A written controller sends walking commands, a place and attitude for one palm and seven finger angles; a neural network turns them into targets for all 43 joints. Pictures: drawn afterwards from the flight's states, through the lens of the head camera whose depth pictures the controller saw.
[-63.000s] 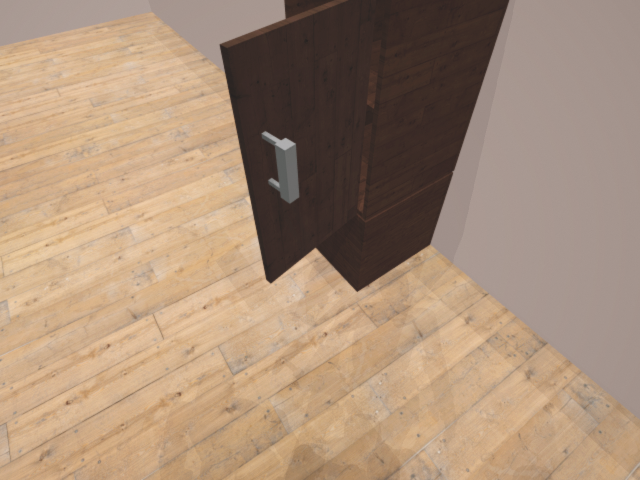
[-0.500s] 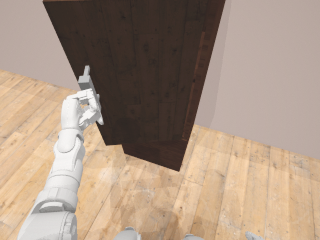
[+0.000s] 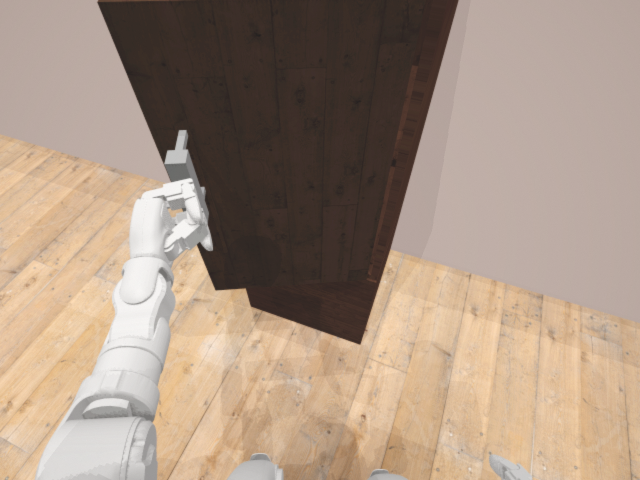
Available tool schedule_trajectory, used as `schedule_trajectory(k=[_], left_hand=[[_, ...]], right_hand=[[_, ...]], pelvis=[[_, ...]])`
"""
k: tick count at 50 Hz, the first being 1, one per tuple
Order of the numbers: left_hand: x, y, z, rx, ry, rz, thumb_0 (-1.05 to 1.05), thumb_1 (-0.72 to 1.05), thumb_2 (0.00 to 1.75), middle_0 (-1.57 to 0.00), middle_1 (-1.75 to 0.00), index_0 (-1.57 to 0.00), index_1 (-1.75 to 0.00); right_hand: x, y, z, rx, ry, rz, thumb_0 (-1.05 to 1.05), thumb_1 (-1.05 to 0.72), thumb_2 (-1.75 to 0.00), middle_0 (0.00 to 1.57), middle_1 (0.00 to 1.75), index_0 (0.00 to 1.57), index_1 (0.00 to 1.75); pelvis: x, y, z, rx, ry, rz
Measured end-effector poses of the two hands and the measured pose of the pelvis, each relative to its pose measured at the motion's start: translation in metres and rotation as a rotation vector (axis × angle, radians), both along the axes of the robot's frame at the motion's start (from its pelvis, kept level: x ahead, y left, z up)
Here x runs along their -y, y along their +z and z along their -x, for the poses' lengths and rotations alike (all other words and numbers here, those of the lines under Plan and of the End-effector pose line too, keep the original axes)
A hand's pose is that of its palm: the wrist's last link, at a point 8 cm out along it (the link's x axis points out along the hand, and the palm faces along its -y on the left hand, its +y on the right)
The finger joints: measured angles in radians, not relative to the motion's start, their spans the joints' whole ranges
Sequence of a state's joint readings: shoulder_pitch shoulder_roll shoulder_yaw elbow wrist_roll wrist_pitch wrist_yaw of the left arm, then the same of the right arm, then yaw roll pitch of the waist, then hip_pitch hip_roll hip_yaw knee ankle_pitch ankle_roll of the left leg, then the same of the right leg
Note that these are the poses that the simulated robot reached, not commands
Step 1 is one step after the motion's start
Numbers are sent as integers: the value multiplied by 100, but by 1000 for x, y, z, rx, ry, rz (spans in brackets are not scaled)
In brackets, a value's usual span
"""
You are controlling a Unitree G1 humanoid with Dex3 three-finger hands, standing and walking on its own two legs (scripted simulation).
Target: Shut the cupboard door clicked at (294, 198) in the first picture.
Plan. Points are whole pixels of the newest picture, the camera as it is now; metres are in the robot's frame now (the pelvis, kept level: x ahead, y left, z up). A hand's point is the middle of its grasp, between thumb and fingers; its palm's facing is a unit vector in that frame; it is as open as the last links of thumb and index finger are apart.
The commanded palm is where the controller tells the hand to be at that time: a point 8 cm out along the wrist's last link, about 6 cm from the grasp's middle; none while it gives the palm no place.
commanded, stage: push the door shut along its arc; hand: left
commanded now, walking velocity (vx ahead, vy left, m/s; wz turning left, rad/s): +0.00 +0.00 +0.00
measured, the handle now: (190, 179) +0.50 +0.19 +0.08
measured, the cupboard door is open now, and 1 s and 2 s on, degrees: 25 5 0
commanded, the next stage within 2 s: pull the fist back off the door in 1.72 s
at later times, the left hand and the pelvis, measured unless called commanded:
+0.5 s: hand (219, 189) +0.48 +0.14 +0.08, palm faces -0.05 -1.00 -0.01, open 3.2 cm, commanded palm +0.47 +0.19 +0.08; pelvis -0.01 +0.00 -0.01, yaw +0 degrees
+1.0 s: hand (238, 160) +0.53 +0.12 +0.09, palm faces -0.19 -0.98 -0.02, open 3.1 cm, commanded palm +0.53 +0.16 +0.08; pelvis -0.01 +0.00 -0.03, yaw -1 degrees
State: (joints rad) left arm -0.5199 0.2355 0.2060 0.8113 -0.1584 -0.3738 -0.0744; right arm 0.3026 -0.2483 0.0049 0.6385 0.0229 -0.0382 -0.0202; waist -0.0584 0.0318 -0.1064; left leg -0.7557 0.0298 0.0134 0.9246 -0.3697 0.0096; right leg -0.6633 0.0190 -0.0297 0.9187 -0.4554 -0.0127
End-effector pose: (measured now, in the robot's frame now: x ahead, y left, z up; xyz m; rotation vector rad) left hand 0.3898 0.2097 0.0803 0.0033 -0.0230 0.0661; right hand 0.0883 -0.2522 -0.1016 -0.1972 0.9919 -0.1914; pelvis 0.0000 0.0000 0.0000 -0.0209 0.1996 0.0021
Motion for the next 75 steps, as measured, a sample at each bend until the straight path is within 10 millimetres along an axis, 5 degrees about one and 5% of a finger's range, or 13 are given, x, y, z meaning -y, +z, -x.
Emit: schedule_trajectory(k=[9, 32, 60, 75], left_hand=[[-3, 1, -22, -15, -35, -9, 1, 90, 93, -130, -150, -130, -150], [9, 6, -84, -39, -149, -20, 2, 90, 90, -130, -150, -130, -150], [52, 15, -160, -57, -314, -10, 2, 90, 90, -130, -150, -130, -150], [55, 14, -183, -82, -369, -28, 2, 89, 93, -130, -150, -129, -150]], right_hand=[[2, -6, 11, -34, -8, 15, 0, -91, -90, 20, 30, 20, 30], [14, -19, 100, -253, -128, 42, 0, -91, -90, 20, 30, 20, 30], [-1, -25, 135, -350, -191, 42, 0, -91, -90, 20, 30, 20, 30], [-7, -22, 163, -461, -219, 53, 0, -91, -90, 20, 30, 20, 30]], pelvis=[[1, -5, 5, -20, 8, 5], [2, -19, 9, -106, -6, 16], [-6, -35, 5, -213, -28, 34], [-7, -40, 2, -250, -23, 45]])
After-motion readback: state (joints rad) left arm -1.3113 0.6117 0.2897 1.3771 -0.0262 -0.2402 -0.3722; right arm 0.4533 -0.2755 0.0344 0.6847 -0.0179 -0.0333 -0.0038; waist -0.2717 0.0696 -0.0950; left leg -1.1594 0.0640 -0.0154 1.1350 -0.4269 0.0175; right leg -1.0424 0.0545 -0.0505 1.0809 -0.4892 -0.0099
